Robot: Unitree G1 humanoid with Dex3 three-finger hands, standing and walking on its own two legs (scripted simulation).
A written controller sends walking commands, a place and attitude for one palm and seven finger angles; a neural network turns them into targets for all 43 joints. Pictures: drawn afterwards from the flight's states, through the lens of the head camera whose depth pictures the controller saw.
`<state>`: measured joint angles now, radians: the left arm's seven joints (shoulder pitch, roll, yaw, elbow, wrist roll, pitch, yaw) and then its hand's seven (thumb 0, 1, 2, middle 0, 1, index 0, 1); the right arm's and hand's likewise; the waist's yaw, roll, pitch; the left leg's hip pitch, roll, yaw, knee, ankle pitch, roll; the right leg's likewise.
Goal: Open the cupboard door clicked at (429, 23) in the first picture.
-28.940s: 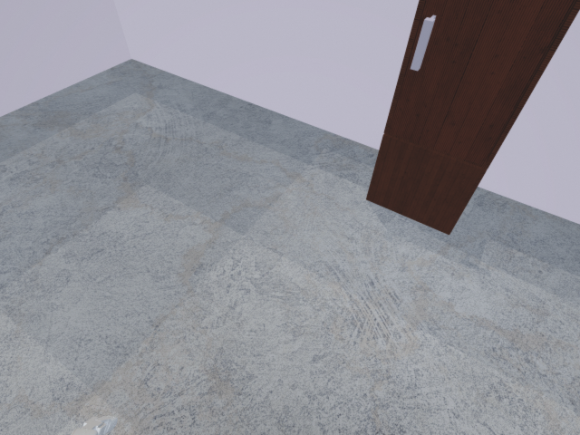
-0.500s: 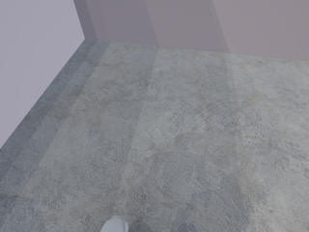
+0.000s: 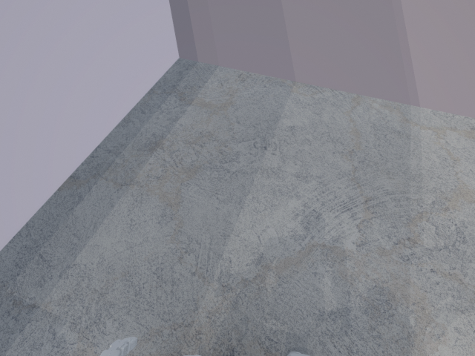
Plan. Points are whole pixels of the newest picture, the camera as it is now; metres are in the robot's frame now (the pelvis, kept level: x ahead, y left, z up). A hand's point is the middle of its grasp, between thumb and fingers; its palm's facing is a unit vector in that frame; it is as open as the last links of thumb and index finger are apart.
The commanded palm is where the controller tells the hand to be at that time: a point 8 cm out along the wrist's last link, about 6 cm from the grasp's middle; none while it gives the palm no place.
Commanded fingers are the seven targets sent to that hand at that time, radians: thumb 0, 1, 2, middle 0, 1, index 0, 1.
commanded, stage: turn to face it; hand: left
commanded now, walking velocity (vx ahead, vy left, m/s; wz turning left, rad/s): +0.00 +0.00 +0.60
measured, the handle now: out of the picture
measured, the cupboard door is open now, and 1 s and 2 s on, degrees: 44 44 44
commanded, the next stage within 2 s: none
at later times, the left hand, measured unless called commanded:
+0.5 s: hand out of the picture +0.08 +0.20 -0.17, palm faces +0.36 -0.89 -0.27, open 7.4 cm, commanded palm none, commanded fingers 0.00 0.90 0.90 -0.20 -0.30 -0.20 -0.30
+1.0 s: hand out of the picture +0.03 +0.13 -0.18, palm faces +0.65 -0.73 -0.21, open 7.4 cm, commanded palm none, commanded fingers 0.00 0.90 0.90 -0.20 -0.30 -0.20 -0.30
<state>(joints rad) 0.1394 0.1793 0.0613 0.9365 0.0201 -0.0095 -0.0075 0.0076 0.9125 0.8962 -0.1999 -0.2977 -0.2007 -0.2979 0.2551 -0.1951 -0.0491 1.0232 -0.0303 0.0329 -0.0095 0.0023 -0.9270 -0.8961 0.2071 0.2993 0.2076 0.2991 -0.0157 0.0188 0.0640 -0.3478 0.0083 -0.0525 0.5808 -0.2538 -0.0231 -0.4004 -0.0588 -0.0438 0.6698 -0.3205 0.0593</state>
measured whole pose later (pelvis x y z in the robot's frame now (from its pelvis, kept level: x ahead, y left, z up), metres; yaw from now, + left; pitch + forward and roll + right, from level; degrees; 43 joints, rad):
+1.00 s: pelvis +0.12 -0.06 -0.01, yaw +40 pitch +1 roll +1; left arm 0.22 0.23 0.05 0.91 0.02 0.04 0.01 0.01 0.91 0.90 -0.20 -0.30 -0.21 -0.30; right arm 0.10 -0.22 -0.06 0.88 -0.02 0.04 0.02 0.00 -0.91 -0.90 0.20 0.30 0.20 0.30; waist 0.01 -0.07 0.12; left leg -0.33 0.00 0.08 0.63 -0.30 0.02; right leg -0.36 -0.15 -0.16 0.91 -0.53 0.07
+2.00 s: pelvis +0.21 -0.10 +0.00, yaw +76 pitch +1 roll +1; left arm 0.15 0.23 0.06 0.86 0.02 0.01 0.01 0.01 0.91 0.90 -0.20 -0.30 -0.20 -0.30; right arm 0.16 -0.26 -0.09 0.92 -0.02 0.08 0.01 0.01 -0.91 -0.90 0.21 0.30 0.21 0.30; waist -0.02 0.05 0.10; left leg -0.47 -0.03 -0.09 0.92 -0.47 -0.03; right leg -0.29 -0.07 -0.08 0.63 -0.34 0.00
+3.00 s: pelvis +0.25 -0.06 +0.00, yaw +109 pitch +0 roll +1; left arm 0.25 0.23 0.06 0.96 0.02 0.05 0.01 0.01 0.91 0.90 -0.20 -0.30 -0.20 -0.30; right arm 0.10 -0.20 -0.04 0.92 -0.03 0.03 0.00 0.00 -0.91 -0.90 0.20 0.30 0.20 0.30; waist 0.02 -0.07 0.10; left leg -0.29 -0.01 0.06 0.61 -0.30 0.03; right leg -0.35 -0.12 -0.11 0.89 -0.54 0.05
